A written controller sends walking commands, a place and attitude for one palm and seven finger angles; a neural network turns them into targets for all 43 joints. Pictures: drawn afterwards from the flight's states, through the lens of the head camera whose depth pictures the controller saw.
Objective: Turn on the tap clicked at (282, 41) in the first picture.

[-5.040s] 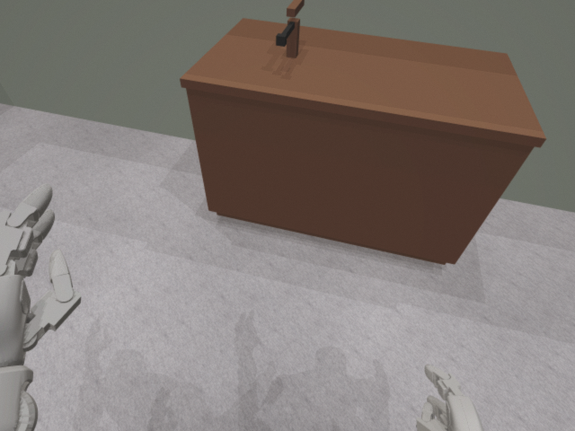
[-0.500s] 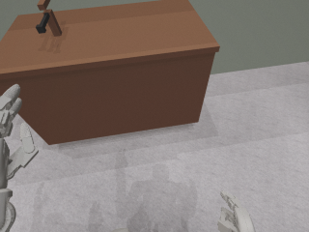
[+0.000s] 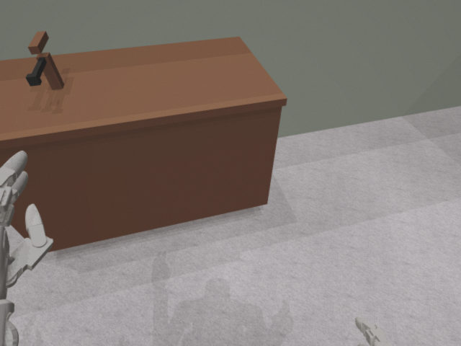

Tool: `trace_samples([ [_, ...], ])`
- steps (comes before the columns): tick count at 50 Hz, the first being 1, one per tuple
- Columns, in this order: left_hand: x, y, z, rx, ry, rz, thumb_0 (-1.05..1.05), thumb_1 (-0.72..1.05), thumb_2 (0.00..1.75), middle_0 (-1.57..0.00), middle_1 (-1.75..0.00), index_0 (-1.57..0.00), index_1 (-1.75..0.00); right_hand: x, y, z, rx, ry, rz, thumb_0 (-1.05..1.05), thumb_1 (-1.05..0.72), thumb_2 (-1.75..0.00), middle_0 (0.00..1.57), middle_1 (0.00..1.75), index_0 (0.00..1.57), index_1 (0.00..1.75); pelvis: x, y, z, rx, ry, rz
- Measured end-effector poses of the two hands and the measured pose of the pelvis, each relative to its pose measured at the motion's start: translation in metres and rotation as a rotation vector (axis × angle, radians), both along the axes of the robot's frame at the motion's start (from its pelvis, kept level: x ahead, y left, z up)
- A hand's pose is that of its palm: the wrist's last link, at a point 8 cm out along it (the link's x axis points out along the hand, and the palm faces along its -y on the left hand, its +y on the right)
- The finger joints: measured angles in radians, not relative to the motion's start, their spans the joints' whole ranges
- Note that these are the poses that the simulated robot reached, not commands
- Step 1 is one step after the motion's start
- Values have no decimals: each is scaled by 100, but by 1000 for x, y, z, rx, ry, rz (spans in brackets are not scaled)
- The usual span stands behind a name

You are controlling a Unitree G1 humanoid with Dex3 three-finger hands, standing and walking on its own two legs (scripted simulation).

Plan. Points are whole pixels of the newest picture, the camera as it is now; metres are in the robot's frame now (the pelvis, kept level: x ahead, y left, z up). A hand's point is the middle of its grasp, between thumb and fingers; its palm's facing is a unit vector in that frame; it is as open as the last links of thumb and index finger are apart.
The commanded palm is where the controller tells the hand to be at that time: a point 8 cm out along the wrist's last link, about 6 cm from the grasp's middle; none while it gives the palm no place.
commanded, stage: take the last steps up to it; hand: left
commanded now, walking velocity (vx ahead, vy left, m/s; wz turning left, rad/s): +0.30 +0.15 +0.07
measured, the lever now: (33, 79) +0.81 +0.64 +0.06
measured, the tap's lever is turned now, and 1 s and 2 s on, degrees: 0 0 0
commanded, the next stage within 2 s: come to a stop and stand still in 1.82 s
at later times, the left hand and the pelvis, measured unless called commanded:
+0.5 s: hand (37, 182) +0.31 +0.31 +0.17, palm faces +0.43 -0.80 -0.42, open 7.5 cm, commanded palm +0.24 +0.34 +0.18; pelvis +0.08 +0.06 -0.01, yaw +1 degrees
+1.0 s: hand (43, 140) +0.40 +0.34 +0.17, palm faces +0.41 -0.80 -0.44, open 7.5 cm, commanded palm +0.34 +0.39 +0.18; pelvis +0.19 +0.11 +0.00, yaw +2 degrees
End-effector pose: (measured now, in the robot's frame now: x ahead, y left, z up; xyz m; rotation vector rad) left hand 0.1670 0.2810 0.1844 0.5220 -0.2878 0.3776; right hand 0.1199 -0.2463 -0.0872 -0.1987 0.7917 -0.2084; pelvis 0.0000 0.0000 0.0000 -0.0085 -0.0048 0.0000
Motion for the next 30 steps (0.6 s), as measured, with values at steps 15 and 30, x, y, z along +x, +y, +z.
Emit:
trace_samples([
  [15,36,10,1,28,54,-15,2,88,90,-22,-31,-21,-31,61,27,-3,19,79,85,1,-91,-90,20,30,21,30,38,14,6,38,20,30],
  [30,114,57,13,31,-35,-64,2,89,90,-21,-30,-21,-31,146,101,5,83,-64,68,1,-91,-90,20,30,21,30,102,64,0,14,24,6],
])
